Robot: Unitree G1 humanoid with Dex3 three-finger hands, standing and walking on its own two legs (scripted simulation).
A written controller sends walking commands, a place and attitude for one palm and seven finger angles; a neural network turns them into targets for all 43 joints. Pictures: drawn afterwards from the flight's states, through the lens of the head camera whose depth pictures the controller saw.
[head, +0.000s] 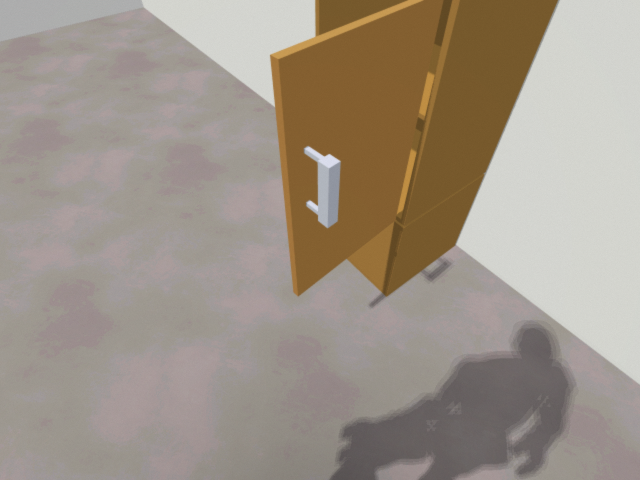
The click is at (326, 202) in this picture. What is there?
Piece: cupboard door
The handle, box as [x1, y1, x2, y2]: [304, 146, 340, 227]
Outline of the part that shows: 307,146 304,148 304,152 318,162 318,205 317,206 310,200 306,202 306,205 318,215 318,220 326,227 328,227 337,220 340,161 329,154 324,157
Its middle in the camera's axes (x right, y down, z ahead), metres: +0.00 -0.09 +0.69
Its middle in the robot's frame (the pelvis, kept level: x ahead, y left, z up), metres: +0.58 +0.04 +0.00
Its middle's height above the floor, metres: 0.79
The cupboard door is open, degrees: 95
